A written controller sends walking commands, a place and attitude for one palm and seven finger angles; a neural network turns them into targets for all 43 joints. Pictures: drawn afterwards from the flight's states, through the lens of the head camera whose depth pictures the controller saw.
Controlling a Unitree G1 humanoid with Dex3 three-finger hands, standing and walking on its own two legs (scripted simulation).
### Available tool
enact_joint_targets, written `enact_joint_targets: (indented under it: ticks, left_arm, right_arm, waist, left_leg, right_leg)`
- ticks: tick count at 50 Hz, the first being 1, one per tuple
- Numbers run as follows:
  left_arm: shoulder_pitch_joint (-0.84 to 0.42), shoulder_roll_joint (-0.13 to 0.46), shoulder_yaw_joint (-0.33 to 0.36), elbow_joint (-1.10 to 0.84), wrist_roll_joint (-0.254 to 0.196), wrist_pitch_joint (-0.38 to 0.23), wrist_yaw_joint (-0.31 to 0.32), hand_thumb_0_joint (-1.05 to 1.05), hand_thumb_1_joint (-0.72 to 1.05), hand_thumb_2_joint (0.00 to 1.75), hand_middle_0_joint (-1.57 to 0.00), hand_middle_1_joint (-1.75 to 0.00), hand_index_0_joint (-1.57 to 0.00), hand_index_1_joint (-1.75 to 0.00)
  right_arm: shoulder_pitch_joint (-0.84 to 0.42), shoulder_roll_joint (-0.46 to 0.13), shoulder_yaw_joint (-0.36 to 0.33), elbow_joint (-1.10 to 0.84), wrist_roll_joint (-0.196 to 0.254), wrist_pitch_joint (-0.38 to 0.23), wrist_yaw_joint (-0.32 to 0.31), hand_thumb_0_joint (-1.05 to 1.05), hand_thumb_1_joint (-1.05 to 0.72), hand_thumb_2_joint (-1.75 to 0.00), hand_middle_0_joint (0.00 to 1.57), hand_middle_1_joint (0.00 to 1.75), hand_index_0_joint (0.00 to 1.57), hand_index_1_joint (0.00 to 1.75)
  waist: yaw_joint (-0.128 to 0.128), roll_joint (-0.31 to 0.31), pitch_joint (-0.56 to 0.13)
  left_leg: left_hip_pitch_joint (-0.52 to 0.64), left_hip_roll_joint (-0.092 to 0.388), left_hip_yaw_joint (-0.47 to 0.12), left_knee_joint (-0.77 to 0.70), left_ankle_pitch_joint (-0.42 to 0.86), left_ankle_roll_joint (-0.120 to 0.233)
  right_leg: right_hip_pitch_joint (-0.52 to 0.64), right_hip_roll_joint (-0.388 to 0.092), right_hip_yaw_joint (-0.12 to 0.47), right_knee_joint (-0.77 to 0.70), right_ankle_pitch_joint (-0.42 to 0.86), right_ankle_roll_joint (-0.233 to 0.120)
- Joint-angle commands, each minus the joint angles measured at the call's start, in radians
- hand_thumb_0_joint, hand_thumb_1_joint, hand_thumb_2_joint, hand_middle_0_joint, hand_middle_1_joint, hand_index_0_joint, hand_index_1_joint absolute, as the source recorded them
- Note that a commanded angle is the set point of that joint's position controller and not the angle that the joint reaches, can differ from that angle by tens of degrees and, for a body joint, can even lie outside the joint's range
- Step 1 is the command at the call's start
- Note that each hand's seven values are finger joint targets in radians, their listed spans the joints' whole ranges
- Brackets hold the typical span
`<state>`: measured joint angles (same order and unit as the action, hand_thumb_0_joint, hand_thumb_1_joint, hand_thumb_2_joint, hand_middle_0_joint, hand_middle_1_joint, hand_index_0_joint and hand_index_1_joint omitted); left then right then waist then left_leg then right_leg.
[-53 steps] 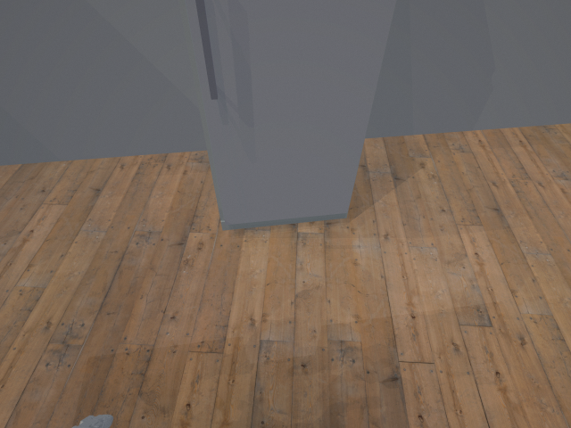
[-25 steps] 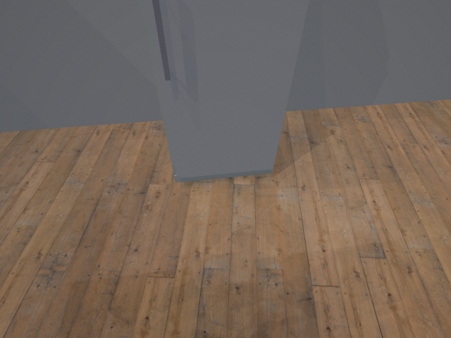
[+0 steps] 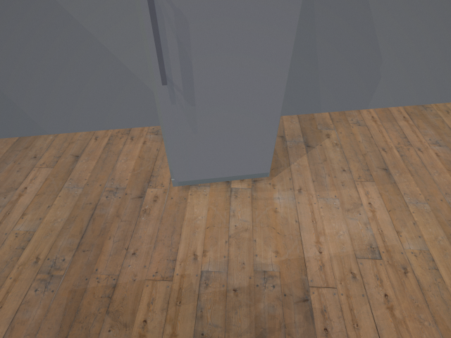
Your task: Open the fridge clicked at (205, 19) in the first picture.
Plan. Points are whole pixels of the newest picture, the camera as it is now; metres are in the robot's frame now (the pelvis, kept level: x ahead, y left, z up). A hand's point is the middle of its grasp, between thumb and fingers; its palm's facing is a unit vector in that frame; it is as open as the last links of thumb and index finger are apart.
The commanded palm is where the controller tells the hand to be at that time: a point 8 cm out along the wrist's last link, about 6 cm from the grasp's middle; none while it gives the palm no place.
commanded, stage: look at it before walking up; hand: left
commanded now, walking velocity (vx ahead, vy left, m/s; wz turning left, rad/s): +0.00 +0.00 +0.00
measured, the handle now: (157, 34) +0.99 +0.29 +0.12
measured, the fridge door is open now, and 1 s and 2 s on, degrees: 0 0 0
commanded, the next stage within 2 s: walk to a spot facing it in 0.38 s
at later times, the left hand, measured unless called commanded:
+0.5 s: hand out of the picture +0.07 +0.25 -0.16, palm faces -0.03 -0.94 -0.33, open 7.4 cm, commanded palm none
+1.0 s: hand out of the picture +0.10 +0.16 -0.19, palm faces +0.00 -0.98 -0.18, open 7.4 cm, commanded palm none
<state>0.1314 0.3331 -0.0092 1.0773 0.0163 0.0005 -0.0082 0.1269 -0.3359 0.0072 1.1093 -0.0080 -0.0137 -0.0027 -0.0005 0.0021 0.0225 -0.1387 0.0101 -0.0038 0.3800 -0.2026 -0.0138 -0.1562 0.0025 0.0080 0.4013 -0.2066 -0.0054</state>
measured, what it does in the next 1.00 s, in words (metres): walks ahead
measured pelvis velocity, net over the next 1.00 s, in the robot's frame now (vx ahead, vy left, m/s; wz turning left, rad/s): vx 0.11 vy -0.02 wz -0.06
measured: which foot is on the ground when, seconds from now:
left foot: down 0.00-0.92, up 0.94-1.00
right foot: down 0.00-1.00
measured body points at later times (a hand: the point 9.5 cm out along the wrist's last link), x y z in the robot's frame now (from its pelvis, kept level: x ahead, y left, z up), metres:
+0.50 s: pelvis +0.00 +0.00 +0.00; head +0.00 +0.00 +0.45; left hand +0.07 +0.30 -0.13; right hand +0.08 -0.29 -0.13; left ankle +0.00 +0.13 -0.74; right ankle +0.01 -0.12 -0.74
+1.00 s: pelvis +0.11 -0.02 -0.02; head +0.12 -0.02 +0.43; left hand +0.10 +0.21 -0.17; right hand +0.02 -0.23 -0.18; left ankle +0.03 +0.11 -0.68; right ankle +0.07 -0.10 -0.74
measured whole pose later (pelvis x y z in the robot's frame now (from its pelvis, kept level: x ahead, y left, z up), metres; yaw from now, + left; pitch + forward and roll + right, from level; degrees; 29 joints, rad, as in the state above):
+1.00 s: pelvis +0.11 -0.02 -0.02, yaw -4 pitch -1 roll +0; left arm 0.37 0.15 0.03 1.07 0.02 -0.07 -0.01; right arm 0.41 -0.14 -0.02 1.18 -0.01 -0.01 -0.01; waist 0.01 0.01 0.04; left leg -0.30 0.06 0.07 1.05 -0.48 0.01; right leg -0.19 0.01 -0.10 0.61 -0.40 -0.06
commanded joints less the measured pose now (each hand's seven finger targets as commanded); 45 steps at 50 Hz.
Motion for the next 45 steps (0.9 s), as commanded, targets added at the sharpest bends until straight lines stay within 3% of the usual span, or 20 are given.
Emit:
enact_joint_targets:
  ticks: [1,12,24,26,27,29,31,34,36,38,39,40,41,42,43,44,45]
  left_arm:
    - [-0.04,0.214,0.047,-0.065,-0.005,-0.026,0.018,0.0,0.9,0.9,-0.2,-0.3,-0.2,-0.3]
    - [-0.029,0.214,0.046,-0.061,-0.005,-0.03,0.019,0.0,0.9,0.9,-0.2,-0.3,-0.2,-0.3]
    - [-0.03,0.216,0.045,-0.054,-0.004,-0.029,0.019,0.0,0.9,0.9,-0.2,-0.3,-0.2,-0.3]
    - [0.048,0.088,0.018,-0.019,-0.004,-0.008,0.022,0.0,0.9,0.9,-0.2,-0.3,-0.2,-0.3]
    - [0.077,0.087,0.02,-0.016,0.0,-0.001,0.019,0.0,0.9,0.9,-0.2,-0.3,-0.2,-0.3]
    - [0.096,0.1,0.032,-0.024,0.006,0.007,0.009,0.0,0.9,0.9,-0.2,-0.3,-0.2,-0.3]
    - [0.123,0.092,0.041,-0.035,0.007,0.007,0.002,0.0,0.9,0.9,-0.2,-0.3,-0.2,-0.3]
    - [0.167,0.061,0.051,-0.046,0.005,-0.007,-0.003,0.0,0.9,0.9,-0.2,-0.3,-0.2,-0.3]
    - [0.175,0.04,0.055,-0.056,0.007,-0.015,-0.004,0.0,0.9,0.9,-0.2,-0.3,-0.2,-0.3]
    - [0.165,-0.001,0.056,-0.073,0.008,-0.023,-0.007,0.0,0.9,0.9,-0.2,-0.3,-0.2,-0.3]
    - [0.148,-0.036,0.053,-0.089,0.007,-0.031,-0.006,0.0,0.9,0.9,-0.2,-0.3,-0.2,-0.3]
    - [0.105,-0.049,0.049,-0.109,0.006,-0.039,-0.006,0.0,0.9,0.9,-0.2,-0.3,-0.2,-0.3]
    - [0.075,-0.057,0.05,-0.121,0.004,-0.046,-0.006,0.0,0.9,0.9,-0.2,-0.3,-0.2,-0.3]
    - [0.063,-0.059,0.054,-0.122,0.002,-0.052,-0.008,0.0,0.9,0.9,-0.2,-0.3,-0.2,-0.3]
    - [0.111,-0.081,0.058,-0.104,0.002,-0.056,-0.011,0.0,0.9,0.9,-0.2,-0.3,-0.2,-0.3]
    - [0.244,-0.091,0.064,-0.059,0.004,-0.057,-0.014,0.0,0.9,0.9,-0.2,-0.3,-0.2,-0.3]
    - [0.42,-0.03,0.083,-0.001,0.009,-0.064,-0.006,0.0,0.9,0.9,-0.2,-0.3,-0.2,-0.3]
  right_arm:
    - [-0.049,-0.203,-0.041,-0.066,-0.002,-0.019,-0.009,0.0,-0.9,-0.9,0.2,0.3,0.2,0.3]
    - [-0.042,-0.207,-0.042,-0.065,0.0,-0.02,-0.01,0.0,-0.9,-0.9,0.2,0.3,0.2,0.3]
    - [-0.047,-0.207,-0.041,-0.06,0.0,-0.02,-0.009,0.0,-0.9,-0.9,0.2,0.3,0.2,0.3]
    - [0.022,-0.075,-0.01,-0.029,-0.009,-0.002,-0.004,0.0,-0.9,-0.9,0.2,0.3,0.2,0.3]
    - [0.046,-0.07,-0.012,-0.027,-0.012,0.004,-0.002,0.0,-0.9,-0.9,0.2,0.3,0.2,0.3]
    - [0.064,-0.073,-0.019,-0.034,-0.019,0.009,0.002,0.0,-0.9,-0.9,0.2,0.3,0.2,0.3]
    - [0.083,-0.071,-0.026,-0.044,-0.02,0.004,0.001,0.0,-0.9,-0.9,0.2,0.3,0.2,0.3]
    - [0.132,-0.058,-0.035,-0.053,-0.016,-0.013,-0.002,0.0,-0.9,-0.9,0.2,0.3,0.2,0.3]
    - [0.17,-0.055,-0.042,-0.052,-0.015,-0.021,-0.003,0.0,-0.9,-0.9,0.2,0.3,0.2,0.3]
    - [0.234,-0.072,-0.055,-0.043,-0.012,-0.029,-0.009,0.0,-0.9,-0.9,0.2,0.3,0.2,0.3]
    - [0.277,-0.074,-0.062,-0.032,-0.011,-0.036,-0.014,0.0,-0.9,-0.9,0.2,0.3,0.2,0.3]
    - [0.324,-0.062,-0.065,-0.016,-0.012,-0.043,-0.018,0.0,-0.9,-0.9,0.2,0.3,0.2,0.3]
    - [0.348,-0.047,-0.064,-0.006,-0.013,-0.048,-0.02,0.0,-0.9,-0.9,0.2,0.3,0.2,0.3]
    - [0.357,-0.031,-0.063,0.001,-0.014,-0.05,-0.022,0.0,-0.9,-0.9,0.2,0.3,0.2,0.3]
    - [0.33,-0.024,-0.059,-0.001,-0.016,-0.049,-0.025,0.0,-0.9,-0.9,0.2,0.3,0.2,0.3]
    - [0.265,-0.018,-0.056,-0.012,-0.013,-0.049,-0.026,0.0,-0.9,-0.9,0.2,0.3,0.2,0.3]
    - [0.226,0.022,-0.051,-0.037,0.0,-0.055,-0.018,0.0,-0.9,-0.9,0.2,0.3,0.2,0.3]
  waist:
    - [0.003,-0.012,-0.025]
    - [0.001,-0.007,-0.058]
    - [0.001,-0.009,-0.044]
    - [0.002,-0.023,-0.058]
    - [0.006,-0.027,-0.039]
    - [0.009,-0.038,0.064]
    - [0.009,-0.035,0.112]
    - [0.002,-0.021,0.097]
    - [-0.009,0.031,0.104]
    - [-0.027,0.134,0.134]
    - [-0.038,0.186,0.139]
    - [-0.06,0.21,0.146]
    - [-0.069,0.193,0.144]
    - [-0.065,0.146,0.131]
    - [-0.031,0.123,0.109]
    - [0.045,0.096,0.055]
    - [0.117,-0.093,-0.026]
  left_leg:
    - [-0.015,0.098,-0.093,-0.07,0.056,0.039]
    - [0.01,0.107,-0.091,-0.063,0.109,0.038]
    - [0.008,0.106,-0.09,-0.074,0.103,0.037]
    - [0.007,0.092,-0.061,-0.05,-0.034,0.019]
    - [-0.017,0.082,-0.053,-0.033,-0.148,0.021]
    - [-0.12,0.066,-0.05,-0.025,-0.334,0.027]
    - [-0.15,0.068,-0.052,0.0,-0.366,0.04]
    - [-0.135,0.091,-0.065,0.04,-0.325,0.064]
    - [-0.111,0.124,-0.102,0.015,-0.368,0.082]
    - [-0.043,0.216,-0.222,-0.063,-0.369,0.137]
    - [0.04,0.277,-0.294,-0.101,-0.271,0.176]
    - [0.13,0.316,-0.319,-0.11,-0.087,0.212]
    - [0.173,0.335,-0.294,-0.089,0.095,0.229]
    - [0.173,0.336,-0.26,-0.045,0.229,0.224]
    - [0.106,0.309,-0.179,0.007,0.266,0.193]
    - [-0.038,0.239,-0.053,0.151,0.255,0.135]
    - [-0.255,0.131,0.081,0.423,0.193,0.073]
  right_leg:
    - [-0.021,-0.118,0.115,-0.095,0.022,-0.027]
    - [0.001,-0.12,0.108,-0.086,0.098,-0.028]
    - [0.003,-0.12,0.109,-0.095,0.096,-0.025]
    - [-0.002,-0.112,0.109,-0.094,-0.089,-0.01]
    - [-0.025,-0.107,0.125,-0.097,-0.21,-0.016]
    - [-0.085,-0.1,0.16,-0.109,-0.388,-0.035]
    - [-0.129,-0.093,0.176,-0.086,-0.418,-0.056]
    - [-0.132,-0.079,0.169,-0.01,-0.34,-0.078]
    - [-0.186,-0.051,0.138,0.069,-0.336,-0.075]
    - [-0.29,0.005,0.044,0.238,-0.257,-0.053]
    - [-0.37,0.023,-0.021,0.331,-0.201,-0.04]
    - [-0.457,0.008,-0.044,0.382,-0.26,-0.029]
    - [-0.486,-0.022,-0.048,0.398,-0.314,-0.025]
    - [-0.449,-0.034,-0.05,0.353,-0.326,-0.028]
    - [-0.32,-0.033,-0.07,0.26,-0.278,-0.033]
    - [-0.065,-0.02,-0.096,0.112,-0.136,-0.043]
    - [0.222,-0.122,0.087,0.013,-0.091,-0.092]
